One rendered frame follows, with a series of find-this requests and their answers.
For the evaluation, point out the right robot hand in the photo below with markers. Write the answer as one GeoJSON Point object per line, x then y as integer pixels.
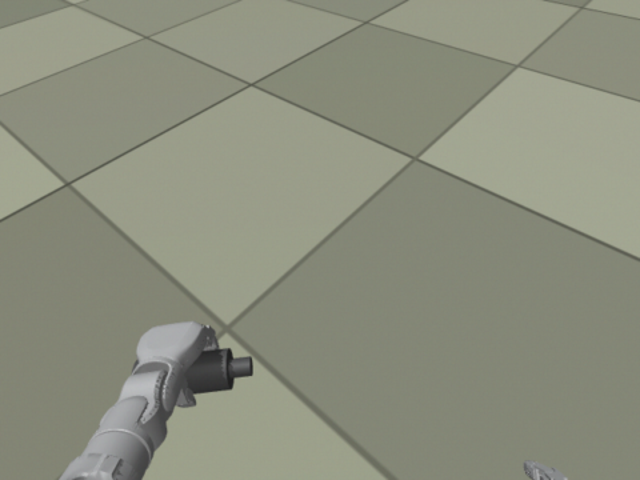
{"type": "Point", "coordinates": [537, 471]}

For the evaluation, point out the left robot hand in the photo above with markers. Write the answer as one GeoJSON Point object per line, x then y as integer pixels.
{"type": "Point", "coordinates": [181, 342]}

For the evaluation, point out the left robot arm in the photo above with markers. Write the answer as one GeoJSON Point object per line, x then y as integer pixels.
{"type": "Point", "coordinates": [131, 430]}

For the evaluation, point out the bottle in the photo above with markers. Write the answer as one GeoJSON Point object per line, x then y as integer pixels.
{"type": "Point", "coordinates": [215, 370]}

